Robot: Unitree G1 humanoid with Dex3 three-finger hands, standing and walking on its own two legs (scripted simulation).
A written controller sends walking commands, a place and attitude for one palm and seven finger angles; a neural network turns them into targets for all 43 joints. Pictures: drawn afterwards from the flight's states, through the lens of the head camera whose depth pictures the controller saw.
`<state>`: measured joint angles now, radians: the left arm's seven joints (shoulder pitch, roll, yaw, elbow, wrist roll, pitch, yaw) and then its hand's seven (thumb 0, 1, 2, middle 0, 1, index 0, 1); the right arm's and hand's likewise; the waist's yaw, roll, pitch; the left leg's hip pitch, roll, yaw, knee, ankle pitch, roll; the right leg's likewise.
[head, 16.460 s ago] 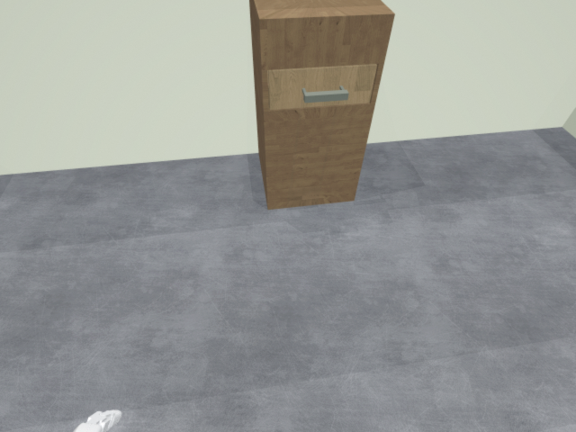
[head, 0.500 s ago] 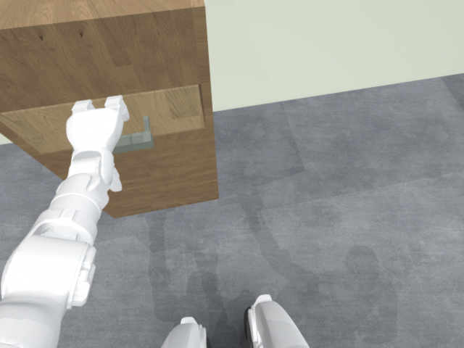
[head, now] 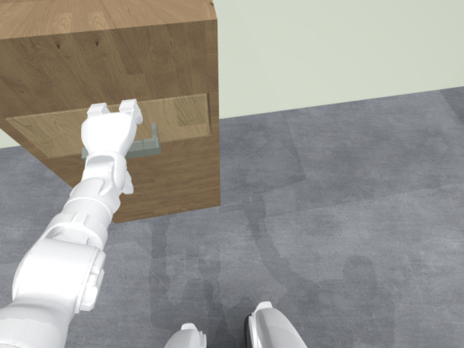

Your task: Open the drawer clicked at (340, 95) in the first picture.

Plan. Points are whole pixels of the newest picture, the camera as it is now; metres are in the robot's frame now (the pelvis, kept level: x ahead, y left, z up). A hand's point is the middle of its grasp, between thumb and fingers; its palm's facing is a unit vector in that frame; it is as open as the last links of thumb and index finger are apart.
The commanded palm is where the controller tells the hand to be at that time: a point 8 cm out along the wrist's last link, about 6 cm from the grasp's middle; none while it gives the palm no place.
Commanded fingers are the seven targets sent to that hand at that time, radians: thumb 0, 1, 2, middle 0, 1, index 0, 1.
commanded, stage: lower the fingers behind the handle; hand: left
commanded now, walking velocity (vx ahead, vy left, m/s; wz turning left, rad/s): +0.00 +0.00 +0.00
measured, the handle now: (122, 141) +0.54 +0.20 -0.08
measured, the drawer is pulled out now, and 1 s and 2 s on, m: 0.00 0.00 0.00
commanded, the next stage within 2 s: close the thumb around the handle in 1.60 s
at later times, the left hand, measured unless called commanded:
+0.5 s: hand (127, 154) +0.49 +0.18 -0.06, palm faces -0.04 -0.03 -1.00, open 13.8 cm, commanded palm +0.47 +0.18 -0.01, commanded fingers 0.00 -0.50 0.30 -0.30 -1.20 -0.30 -1.20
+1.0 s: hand (129, 164) +0.49 +0.18 -0.09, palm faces -0.04 -0.01 -1.00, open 13.8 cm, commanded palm +0.46 +0.18 -0.04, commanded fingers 0.00 -0.50 0.30 -0.30 -1.20 -0.30 -1.20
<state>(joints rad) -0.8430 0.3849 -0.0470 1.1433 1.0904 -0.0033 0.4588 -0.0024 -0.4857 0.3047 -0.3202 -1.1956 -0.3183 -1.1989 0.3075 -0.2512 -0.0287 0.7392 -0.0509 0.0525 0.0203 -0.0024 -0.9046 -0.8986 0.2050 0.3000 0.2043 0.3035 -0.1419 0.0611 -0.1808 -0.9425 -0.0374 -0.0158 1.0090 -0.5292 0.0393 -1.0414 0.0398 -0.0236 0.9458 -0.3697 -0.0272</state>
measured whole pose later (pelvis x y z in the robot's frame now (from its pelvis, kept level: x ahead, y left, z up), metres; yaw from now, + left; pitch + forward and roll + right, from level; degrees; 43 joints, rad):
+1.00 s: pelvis -0.03 -0.01 -0.05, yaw +0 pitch +32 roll -1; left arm -0.92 0.44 0.00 1.19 1.12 0.03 0.54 0.00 -0.49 0.30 -0.32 -1.20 -0.32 -1.20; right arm 0.27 -0.26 -0.03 0.76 -0.07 0.00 0.04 0.00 -0.91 -0.90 0.20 0.30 0.20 0.30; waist -0.17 0.07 -0.19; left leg -1.23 -0.03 -0.02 1.25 -0.59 0.02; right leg -1.33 0.04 -0.04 1.18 -0.42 -0.05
